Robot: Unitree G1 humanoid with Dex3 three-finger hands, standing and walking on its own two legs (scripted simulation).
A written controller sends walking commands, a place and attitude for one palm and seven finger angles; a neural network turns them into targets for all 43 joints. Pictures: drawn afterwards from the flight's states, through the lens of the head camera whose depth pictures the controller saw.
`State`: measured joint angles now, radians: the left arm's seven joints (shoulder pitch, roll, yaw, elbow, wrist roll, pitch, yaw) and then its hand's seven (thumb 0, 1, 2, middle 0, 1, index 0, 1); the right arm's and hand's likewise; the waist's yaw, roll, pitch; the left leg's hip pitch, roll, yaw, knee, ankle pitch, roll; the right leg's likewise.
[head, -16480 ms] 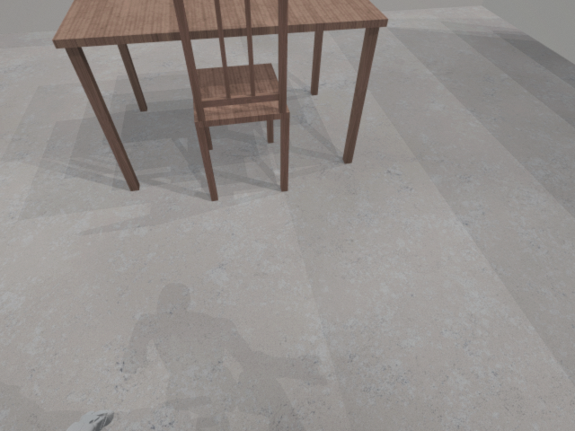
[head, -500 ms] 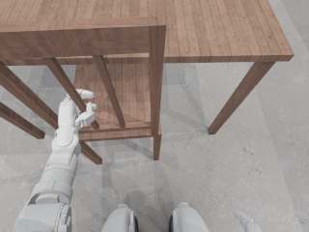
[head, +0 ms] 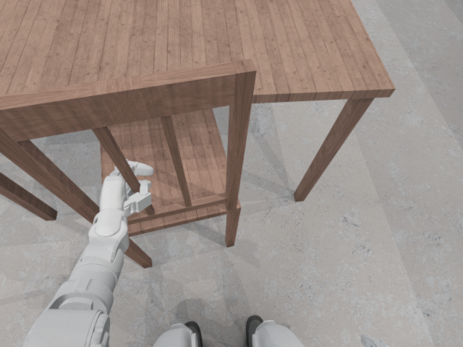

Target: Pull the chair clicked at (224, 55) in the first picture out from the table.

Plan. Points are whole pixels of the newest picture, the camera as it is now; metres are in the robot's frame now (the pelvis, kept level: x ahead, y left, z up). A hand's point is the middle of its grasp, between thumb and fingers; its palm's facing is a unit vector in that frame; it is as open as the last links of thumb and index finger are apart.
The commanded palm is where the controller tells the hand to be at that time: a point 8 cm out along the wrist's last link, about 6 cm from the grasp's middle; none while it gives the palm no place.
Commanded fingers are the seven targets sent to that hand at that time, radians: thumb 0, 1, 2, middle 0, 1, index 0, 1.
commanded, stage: step backward, pulling the chair out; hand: left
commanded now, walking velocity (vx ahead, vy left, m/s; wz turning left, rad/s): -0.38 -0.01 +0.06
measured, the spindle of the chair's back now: (131, 180) +0.42 +0.18 -0.04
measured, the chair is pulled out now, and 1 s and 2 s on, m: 0.07 0.12 0.12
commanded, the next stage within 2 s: none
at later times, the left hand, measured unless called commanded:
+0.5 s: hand (159, 218) +0.34 +0.12 -0.06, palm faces +0.04 -0.98 -0.19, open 4.8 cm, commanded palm +0.32 +0.18 -0.06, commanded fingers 0.00 0.90 0.90 -0.50 -1.45 -0.50 -1.45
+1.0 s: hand (159, 219) +0.34 +0.12 -0.06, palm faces +0.04 -0.98 -0.20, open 4.8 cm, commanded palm +0.33 +0.18 -0.05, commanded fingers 0.00 0.90 0.90 -0.50 -1.45 -0.50 -1.45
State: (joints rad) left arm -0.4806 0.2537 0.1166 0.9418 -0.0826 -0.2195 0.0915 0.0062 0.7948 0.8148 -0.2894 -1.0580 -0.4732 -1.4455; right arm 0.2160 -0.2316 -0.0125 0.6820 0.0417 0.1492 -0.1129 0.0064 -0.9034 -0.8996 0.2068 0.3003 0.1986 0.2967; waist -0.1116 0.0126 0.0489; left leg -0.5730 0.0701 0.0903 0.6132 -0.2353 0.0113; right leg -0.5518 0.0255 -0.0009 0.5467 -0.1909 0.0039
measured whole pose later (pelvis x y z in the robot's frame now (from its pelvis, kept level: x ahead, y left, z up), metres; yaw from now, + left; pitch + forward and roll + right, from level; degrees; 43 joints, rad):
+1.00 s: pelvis -0.03 -0.01 +0.00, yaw +1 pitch +6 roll +0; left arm -0.53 0.18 0.03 1.03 -0.07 -0.23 0.12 0.00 0.77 0.81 -0.28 -1.09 -0.50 -1.45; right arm 0.18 -0.27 -0.03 0.77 0.06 0.03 -0.14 0.01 -0.90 -0.90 0.21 0.30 0.20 0.30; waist -0.08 0.03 0.12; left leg -0.51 0.05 0.08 0.57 -0.17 0.01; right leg -0.51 0.00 -0.01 0.56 -0.16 0.00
